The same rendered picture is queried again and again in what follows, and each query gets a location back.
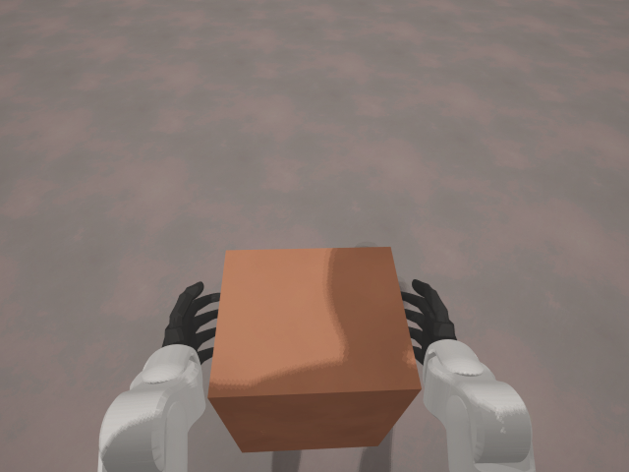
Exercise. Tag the robot left forearm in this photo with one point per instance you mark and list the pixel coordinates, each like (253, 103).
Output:
(145, 429)

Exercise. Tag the robot right forearm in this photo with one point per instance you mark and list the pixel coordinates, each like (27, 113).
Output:
(488, 426)

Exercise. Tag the robot left hand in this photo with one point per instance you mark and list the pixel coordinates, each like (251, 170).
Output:
(184, 323)

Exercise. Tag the robot right hand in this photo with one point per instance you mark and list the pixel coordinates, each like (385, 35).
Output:
(434, 321)

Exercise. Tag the carton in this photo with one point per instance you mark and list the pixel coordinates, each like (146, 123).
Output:
(312, 349)

